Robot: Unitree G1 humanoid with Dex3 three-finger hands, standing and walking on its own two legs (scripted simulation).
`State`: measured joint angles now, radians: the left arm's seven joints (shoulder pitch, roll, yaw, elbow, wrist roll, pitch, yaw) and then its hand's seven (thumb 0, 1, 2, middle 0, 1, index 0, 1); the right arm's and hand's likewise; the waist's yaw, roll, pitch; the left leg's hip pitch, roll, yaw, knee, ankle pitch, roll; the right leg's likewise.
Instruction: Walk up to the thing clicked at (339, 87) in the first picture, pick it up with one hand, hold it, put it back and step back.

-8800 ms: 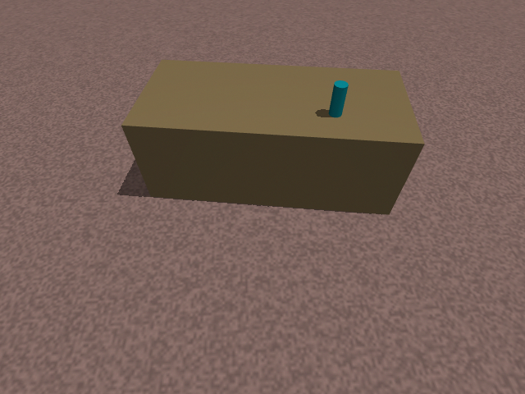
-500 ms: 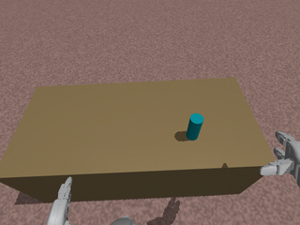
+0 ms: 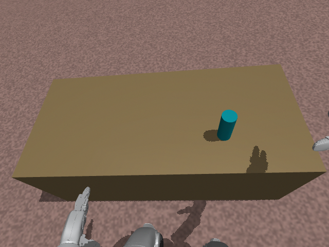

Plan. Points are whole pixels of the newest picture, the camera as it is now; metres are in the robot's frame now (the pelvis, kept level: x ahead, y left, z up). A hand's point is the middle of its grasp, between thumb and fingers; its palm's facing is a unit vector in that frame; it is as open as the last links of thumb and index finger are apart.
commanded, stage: go down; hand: right
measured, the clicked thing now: (226, 126) +0.55 -0.15 -0.21
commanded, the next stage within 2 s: approach in 0.94 s
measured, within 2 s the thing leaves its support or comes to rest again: neither
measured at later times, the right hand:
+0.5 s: hand out of the picture +0.44 -0.33 +0.05, palm faces +0.15 +0.99 -0.06, open 17.4 cm
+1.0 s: hand out of the picture +0.46 -0.34 +0.07, palm faces +0.15 +0.99 -0.03, open 17.5 cm
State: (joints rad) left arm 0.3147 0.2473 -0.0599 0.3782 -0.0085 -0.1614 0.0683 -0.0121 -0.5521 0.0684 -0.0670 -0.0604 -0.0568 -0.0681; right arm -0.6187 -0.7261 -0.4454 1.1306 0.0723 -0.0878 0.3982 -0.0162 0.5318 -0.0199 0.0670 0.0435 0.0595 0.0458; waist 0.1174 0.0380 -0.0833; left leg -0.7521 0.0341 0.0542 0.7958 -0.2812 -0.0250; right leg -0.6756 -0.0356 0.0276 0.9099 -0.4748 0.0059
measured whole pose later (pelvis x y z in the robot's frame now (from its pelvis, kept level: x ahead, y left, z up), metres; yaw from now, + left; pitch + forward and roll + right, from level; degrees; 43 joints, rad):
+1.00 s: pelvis -0.01 +0.00 -0.02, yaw +1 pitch +20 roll +3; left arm 0.31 0.28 -0.07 0.26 0.01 -0.12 0.05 -0.01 -0.54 0.06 -0.06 -0.06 -0.06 -0.06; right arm -0.88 -0.93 -0.56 1.32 0.04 -0.20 0.47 -0.02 0.54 -0.02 0.07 0.04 0.06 0.04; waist 0.21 0.04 -0.11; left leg -0.94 0.02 0.07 0.89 -0.29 -0.02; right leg -0.88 -0.05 0.05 1.04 -0.50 0.01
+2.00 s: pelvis -0.05 +0.00 -0.16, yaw +4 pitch +33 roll +7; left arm 0.43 0.31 0.07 -0.37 0.11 -0.18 -0.08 -0.01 -0.54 0.04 -0.07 -0.05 -0.07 -0.04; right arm -0.82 -0.75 -0.66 1.19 -0.04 -0.59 0.21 -0.02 0.54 -0.03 0.07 0.04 0.06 0.04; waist 0.45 0.08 -0.13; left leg -1.64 0.01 0.09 1.47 -0.42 -0.02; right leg -1.58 -0.06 0.11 1.68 -0.69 0.02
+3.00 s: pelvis -0.05 +0.01 -0.18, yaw +3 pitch +35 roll +4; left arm 0.49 0.35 0.13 -0.53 0.07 -0.12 -0.09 -0.01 -0.54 0.05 -0.06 -0.05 -0.06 -0.04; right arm -0.95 -0.66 -0.57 1.17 -0.11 -0.50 0.04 -0.02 0.32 -0.31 0.90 0.60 0.89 0.61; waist 0.46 0.05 -0.12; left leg -1.72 0.03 0.05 1.57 -0.46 -0.01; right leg -1.62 -0.04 0.07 1.72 -0.71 0.03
